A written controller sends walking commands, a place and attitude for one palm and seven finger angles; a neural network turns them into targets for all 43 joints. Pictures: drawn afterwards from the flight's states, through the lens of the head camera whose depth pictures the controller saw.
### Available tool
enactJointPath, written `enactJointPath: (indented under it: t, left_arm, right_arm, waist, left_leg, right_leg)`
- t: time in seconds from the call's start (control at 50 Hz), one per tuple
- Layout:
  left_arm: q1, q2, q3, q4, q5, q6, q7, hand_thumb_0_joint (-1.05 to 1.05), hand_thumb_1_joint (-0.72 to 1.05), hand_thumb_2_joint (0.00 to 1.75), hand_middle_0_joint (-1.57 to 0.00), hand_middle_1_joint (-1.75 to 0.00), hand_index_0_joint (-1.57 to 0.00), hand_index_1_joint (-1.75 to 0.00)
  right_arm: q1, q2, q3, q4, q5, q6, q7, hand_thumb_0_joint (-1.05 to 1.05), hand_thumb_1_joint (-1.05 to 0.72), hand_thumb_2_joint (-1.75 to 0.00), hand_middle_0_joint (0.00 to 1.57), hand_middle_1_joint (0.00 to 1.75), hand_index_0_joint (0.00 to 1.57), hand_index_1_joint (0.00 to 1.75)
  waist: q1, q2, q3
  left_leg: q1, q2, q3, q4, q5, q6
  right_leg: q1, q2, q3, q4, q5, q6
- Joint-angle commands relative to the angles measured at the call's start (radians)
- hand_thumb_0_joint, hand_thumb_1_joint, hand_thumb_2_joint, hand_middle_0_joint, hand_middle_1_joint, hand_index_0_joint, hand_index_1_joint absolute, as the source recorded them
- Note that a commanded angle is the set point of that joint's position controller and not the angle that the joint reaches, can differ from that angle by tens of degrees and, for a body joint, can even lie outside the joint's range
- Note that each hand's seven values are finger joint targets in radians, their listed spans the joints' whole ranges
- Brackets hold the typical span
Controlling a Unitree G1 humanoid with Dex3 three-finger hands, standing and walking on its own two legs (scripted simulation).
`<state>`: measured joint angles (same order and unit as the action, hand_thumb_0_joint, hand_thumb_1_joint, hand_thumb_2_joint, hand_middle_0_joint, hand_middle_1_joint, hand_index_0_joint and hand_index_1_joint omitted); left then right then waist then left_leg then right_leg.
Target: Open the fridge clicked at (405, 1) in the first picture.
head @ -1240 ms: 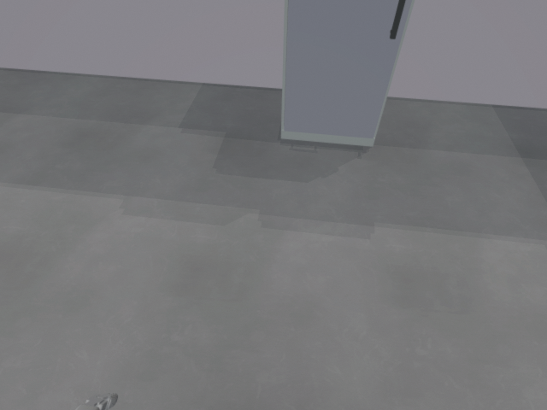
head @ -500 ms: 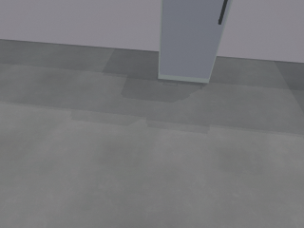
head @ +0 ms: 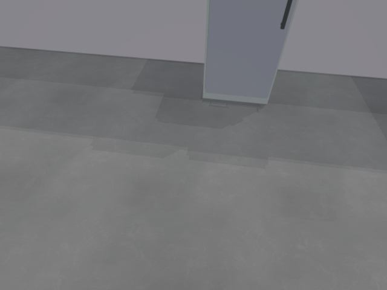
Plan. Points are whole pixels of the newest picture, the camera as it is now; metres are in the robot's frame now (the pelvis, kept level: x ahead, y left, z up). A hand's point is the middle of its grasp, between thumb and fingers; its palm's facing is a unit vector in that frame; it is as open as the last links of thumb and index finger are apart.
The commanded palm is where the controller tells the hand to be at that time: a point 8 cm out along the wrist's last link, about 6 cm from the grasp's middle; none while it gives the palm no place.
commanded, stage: look at it before walking up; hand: right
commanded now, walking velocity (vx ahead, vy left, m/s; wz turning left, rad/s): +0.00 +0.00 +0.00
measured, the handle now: out of the picture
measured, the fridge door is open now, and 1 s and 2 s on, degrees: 0 0 0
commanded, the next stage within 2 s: walk to a spot facing it in 0.40 s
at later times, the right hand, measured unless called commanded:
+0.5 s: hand out of the picture +0.08 -0.24 -0.16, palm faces -0.04 +0.94 -0.33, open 7.4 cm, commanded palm none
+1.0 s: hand out of the picture +0.09 -0.21 -0.18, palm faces +0.10 +0.98 -0.15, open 7.4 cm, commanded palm none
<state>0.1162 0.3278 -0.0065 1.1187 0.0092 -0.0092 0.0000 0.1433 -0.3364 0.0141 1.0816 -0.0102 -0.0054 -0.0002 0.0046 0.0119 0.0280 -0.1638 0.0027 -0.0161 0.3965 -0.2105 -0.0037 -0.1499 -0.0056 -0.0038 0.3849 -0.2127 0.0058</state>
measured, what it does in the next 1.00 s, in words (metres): walks ahead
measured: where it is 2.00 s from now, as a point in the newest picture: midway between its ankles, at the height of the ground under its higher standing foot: (216, 230)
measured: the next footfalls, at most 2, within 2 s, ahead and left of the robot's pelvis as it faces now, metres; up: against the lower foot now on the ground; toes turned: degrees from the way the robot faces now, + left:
left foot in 1.20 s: +0.37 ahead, +0.09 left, +0.00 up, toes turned -1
right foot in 1.62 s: +0.48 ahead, -0.20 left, +0.00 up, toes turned -26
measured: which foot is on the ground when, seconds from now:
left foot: down 0.00-0.80, up 0.82-1.00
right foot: down 0.00-1.00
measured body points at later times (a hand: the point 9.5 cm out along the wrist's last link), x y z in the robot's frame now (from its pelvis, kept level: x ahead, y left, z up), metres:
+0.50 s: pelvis +0.01 +0.00 +0.00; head +0.01 +0.00 +0.45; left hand +0.09 +0.30 -0.13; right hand +0.08 -0.29 -0.13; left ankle +0.00 +0.12 -0.74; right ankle +0.00 -0.12 -0.74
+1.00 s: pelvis +0.11 -0.03 +0.00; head +0.13 -0.05 +0.45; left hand +0.04 +0.18 -0.15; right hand +0.09 -0.26 -0.17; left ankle +0.14 +0.10 -0.68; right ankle +0.02 -0.12 -0.74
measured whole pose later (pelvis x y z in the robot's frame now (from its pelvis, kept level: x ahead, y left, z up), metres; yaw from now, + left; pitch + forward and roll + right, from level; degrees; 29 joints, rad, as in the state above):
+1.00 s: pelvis +0.11 -0.03 +0.00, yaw -7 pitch +0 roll +1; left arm 0.47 0.10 0.00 1.15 0.02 -0.06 0.02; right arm 0.29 -0.19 -0.02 1.08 -0.02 0.00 0.02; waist 0.04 0.04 0.02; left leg -0.50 0.09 0.07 1.00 -0.34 -0.02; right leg -0.06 0.02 -0.03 0.36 -0.32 -0.05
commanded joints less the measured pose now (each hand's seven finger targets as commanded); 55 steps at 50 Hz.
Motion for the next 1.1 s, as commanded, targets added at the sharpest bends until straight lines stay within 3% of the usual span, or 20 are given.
enactJointPath:
  t: [0.0, 0.48, 0.52, 0.58, 0.62, 0.66, 0.68, 0.7, 0.74, 0.76, 0.78, 0.8, 0.82, 0.84, 0.88, 0.92, 0.98, 1.02, 1.04, 1.08]
  left_arm:
    - [-0.051, 0.21, 0.043, -0.067, -0.002, -0.024, 0.011, 0.0, 0.9, 0.9, -0.2, -0.3, -0.2, -0.3]
    - [-0.055, 0.214, 0.04, -0.066, -0.002, -0.024, 0.013, 0.0, 0.9, 0.9, -0.2, -0.3, -0.2, -0.3]
    - [0.009, 0.085, 0.01, -0.039, 0.004, -0.004, 0.005, 0.0, 0.9, 0.9, -0.2, -0.3, -0.2, -0.3]
    - [0.039, 0.074, 0.015, -0.047, 0.015, 0.011, -0.001, 0.0, 0.9, 0.9, -0.2, -0.3, -0.2, -0.3]
    - [0.057, 0.056, 0.018, -0.067, 0.017, 0.011, -0.003, 0.0, 0.9, 0.9, -0.2, -0.3, -0.2, -0.3]
    - [0.059, 0.04, 0.028, -0.095, 0.015, 0.003, -0.006, 0.0, 0.9, 0.9, -0.2, -0.3, -0.2, -0.3]
    - [0.069, 0.033, 0.031, -0.104, 0.013, -0.005, -0.008, 0.0, 0.9, 0.9, -0.2, -0.3, -0.2, -0.3]
    - [0.092, 0.018, 0.032, -0.103, 0.01, -0.013, -0.011, 0.0, 0.9, 0.9, -0.2, -0.3, -0.2, -0.3]
    - [0.212, -0.004, 0.036, -0.068, 0.005, -0.025, -0.011, 0.0, 0.9, 0.9, -0.2, -0.3, -0.2, -0.3]
    - [0.315, 0.033, 0.048, -0.037, 0.012, -0.03, -0.005, 0.0, 0.9, 0.9, -0.2, -0.3, -0.2, -0.3]
    - [0.441, 0.115, 0.074, -0.003, 0.022, -0.035, 0.001, 0.0, 0.9, 0.9, -0.2, -0.3, -0.2, -0.3]
    - [0.487, 0.086, 0.067, 0.011, 0.016, -0.035, 0.013, 0.0, 0.9, 0.9, -0.2, -0.3, -0.2, -0.3]
    - [0.458, 0.049, 0.059, 0.004, 0.011, -0.037, 0.021, 0.0, 0.9, 0.9, -0.2, -0.3, -0.2, -0.3]
    - [0.426, 0.02, 0.055, -0.01, 0.007, -0.047, 0.022, 0.0, 0.9, 0.9, -0.2, -0.3, -0.2, -0.3]
    - [0.399, -0.011, 0.049, -0.011, 0.008, -0.065, 0.029, 0.0, 0.9, 0.9, -0.2, -0.3, -0.2, -0.3]
    - [0.402, -0.027, 0.05, 0.0, 0.004, -0.073, 0.032, 0.0, 0.9, 0.9, -0.2, -0.3, -0.2, -0.3]
    - [0.41, -0.043, 0.057, 0.014, 0.005, -0.076, 0.034, 0.0, 0.9, 0.9, -0.2, -0.3, -0.2, -0.3]
    - [0.429, -0.051, 0.059, 0.025, 0.008, -0.074, 0.033, 0.0, 0.9, 0.9, -0.2, -0.3, -0.2, -0.3]
    - [0.44, -0.055, 0.06, 0.034, 0.011, -0.073, 0.032, 0.0, 0.9, 0.9, -0.2, -0.3, -0.2, -0.3]
    - [0.431, -0.051, 0.064, 0.039, 0.014, -0.071, 0.033, 0.0, 0.9, 0.9, -0.2, -0.3, -0.2, -0.3]
  right_arm:
    - [-0.042, -0.206, -0.045, -0.062, -0.001, -0.021, -0.012, 0.0, -0.9, -0.9, 0.2, 0.3, 0.2, 0.3]
    - [-0.044, -0.21, -0.046, -0.059, -0.002, -0.022, -0.013, 0.0, -0.9, -0.9, 0.2, 0.3, 0.2, 0.3]
    - [0.031, -0.088, -0.02, -0.028, -0.001, -0.002, -0.017, 0.0, -0.9, -0.9, 0.2, 0.3, 0.2, 0.3]
    - [0.088, -0.105, -0.034, -0.027, -0.011, 0.011, -0.005, 0.0, -0.9, -0.9, 0.2, 0.3, 0.2, 0.3]
    - [0.136, -0.129, -0.052, -0.036, -0.013, 0.009, -0.003, 0.0, -0.9, -0.9, 0.2, 0.3, 0.2, 0.3]
    - [0.186, -0.14, -0.068, -0.042, -0.011, -0.006, -0.007, 0.0, -0.9, -0.9, 0.2, 0.3, 0.2, 0.3]
    - [0.188, -0.132, -0.073, -0.048, -0.013, -0.016, -0.009, 0.0, -0.9, -0.9, 0.2, 0.3, 0.2, 0.3]
    - [0.18, -0.123, -0.075, -0.05, -0.015, -0.022, -0.009, 0.0, -0.9, -0.9, 0.2, 0.3, 0.2, 0.3]
    - [0.138, -0.087, -0.073, -0.063, -0.009, -0.022, -0.007, 0.0, -0.9, -0.9, 0.2, 0.3, 0.2, 0.3]
    - [0.135, -0.033, -0.066, -0.077, -0.004, -0.018, -0.001, 0.0, -0.9, -0.9, 0.2, 0.3, 0.2, 0.3]
    - [0.082, 0.03, -0.052, -0.112, -0.005, -0.019, 0.003, 0.0, -0.9, -0.9, 0.2, 0.3, 0.2, 0.3]
    - [0.003, 0.017, -0.051, -0.149, -0.018, -0.028, -0.006, 0.0, -0.9, -0.9, 0.2, 0.3, 0.2, 0.3]
    - [-0.004, 0.03, -0.057, -0.146, -0.016, -0.034, -0.001, 0.0, -0.9, -0.9, 0.2, 0.3, 0.2, 0.3]
    - [-0.002, 0.026, -0.056, -0.136, -0.016, -0.04, 0.007, 0.0, -0.9, -0.9, 0.2, 0.3, 0.2, 0.3]
    - [0.041, 0.06, -0.055, -0.112, -0.016, -0.039, 0.015, 0.0, -0.9, -0.9, 0.2, 0.3, 0.2, 0.3]
    - [0.053, 0.084, -0.054, -0.11, -0.014, -0.032, 0.018, 0.0, -0.9, -0.9, 0.2, 0.3, 0.2, 0.3]
    - [0.007, 0.107, -0.055, -0.127, -0.013, -0.027, 0.022, 0.0, -0.9, -0.9, 0.2, 0.3, 0.2, 0.3]
    - [-0.045, 0.119, -0.057, -0.146, -0.009, -0.031, 0.023, 0.0, -0.9, -0.9, 0.2, 0.3, 0.2, 0.3]
    - [-0.068, 0.121, -0.06, -0.153, -0.009, -0.034, 0.024, 0.0, -0.9, -0.9, 0.2, 0.3, 0.2, 0.3]
    - [-0.082, 0.118, -0.068, -0.16, -0.008, -0.036, 0.024, 0.0, -0.9, -0.9, 0.2, 0.3, 0.2, 0.3]
  waist:
    - [-0.006, -0.011, -0.064]
    - [-0.007, -0.015, -0.069]
    - [-0.01, -0.008, -0.07]
    - [-0.025, 0.051, 0.044]
    - [-0.037, 0.138, 0.085]
    - [-0.044, 0.167, 0.085]
    - [-0.035, 0.142, 0.088]
    - [-0.022, 0.116, 0.074]
    - [0.037, 0.035, 0.047]
    - [0.072, -0.11, 0.046]
    - [0.114, -0.348, 0.071]
    - [0.119, -0.266, 0.14]
    - [0.092, -0.153, 0.168]
    - [0.077, -0.085, 0.157]
    - [0.043, -0.103, 0.096]
    - [0.03, -0.118, 0.07]
    - [0.029, -0.115, 0.099]
    - [0.044, -0.134, 0.114]
    - [0.054, -0.138, 0.117]
    - [0.045, -0.143, 0.131]
  left_leg:
    - [0.011, 0.115, -0.092, -0.06, 0.136, 0.033]
    - [0.03, 0.115, -0.092, -0.069, 0.18, 0.033]
    - [0.033, 0.109, -0.076, -0.064, -0.005, 0.012]
    - [-0.019, 0.124, -0.134, -0.114, -0.351, 0.037]
    - [0.006, 0.199, -0.222, -0.174, -0.465, 0.087]
    - [0.041, 0.295, -0.301, -0.216, -0.445, 0.148]
    - [0.05, 0.314, -0.287, -0.197, -0.361, 0.168]
    - [0.052, 0.311, -0.23, -0.155, -0.273, 0.168]
    - [-0.09, 0.233, -0.07, -0.017, -0.207, 0.111]
    - [-0.229, 0.124, 0.044, 0.178, -0.201, 0.056]
    - [-0.438, 0.006, 0.176, 0.49, -0.309, -0.001]
    - [-0.547, 0.026, 0.075, 0.641, -0.369, 0.011]
    - [-0.596, 0.076, 0.033, 0.707, -0.303, 0.017]
    - [-0.601, 0.105, 0.019, 0.717, -0.245, 0.01]
    - [-0.545, 0.123, 0.032, 0.698, -0.178, -0.011]
    - [-0.5, 0.124, 0.054, 0.637, -0.123, -0.024]
    - [-0.473, 0.122, 0.089, 0.499, -0.059, -0.034]
    - [-0.438, 0.109, 0.119, 0.381, -0.032, -0.031]
    - [-0.411, 0.097, 0.13, 0.347, -0.026, -0.026]
    - [-0.334, 0.085, 0.133, 0.29, -0.006, -0.012]
  right_leg:
    - [0.026, -0.114, 0.094, -0.059, 0.141, -0.035]
    - [0.05, -0.118, 0.089, -0.072, 0.18, -0.032]
    - [0.027, -0.101, 0.073, -0.05, 0.04, -0.018]
    - [-0.133, -0.053, 0.065, 0.01, -0.253, -0.027]
    - [-0.247, -0.012, 0.008, 0.149, -0.26, -0.022]
    - [-0.307, -0.029, -0.023, 0.291, -0.242, -0.022]
    - [-0.314, -0.049, -0.022, 0.297, -0.245, -0.024]
    - [-0.279, -0.055, -0.031, 0.251, -0.242, -0.027]
    - [-0.04, -0.045, -0.048, 0.083, -0.144, -0.038]
    - [0.09, -0.118, 0.116, -0.026, -0.181, -0.079]
    - [0.176, -0.321, 0.44, -0.177, -0.214, -0.173]
    - [0.163, -0.365, 0.533, -0.218, -0.137, -0.223]
    - [0.148, -0.369, 0.504, -0.204, -0.082, -0.25]
    - [0.152, -0.352, 0.45, -0.194, -0.003, -0.248]
    - [0.162, -0.297, 0.325, -0.182, 0.152, -0.229]
    - [0.141, -0.249, 0.232, -0.181, 0.199, -0.214]
    - [0.106, -0.22, 0.166, -0.2, 0.189, -0.199]
    - [0.102, -0.208, 0.138, -0.195, 0.22, -0.189]
    - [0.097, -0.21, 0.137, -0.188, 0.237, -0.186]
    - [0.063, -0.223, 0.137, -0.174, 0.267, -0.18]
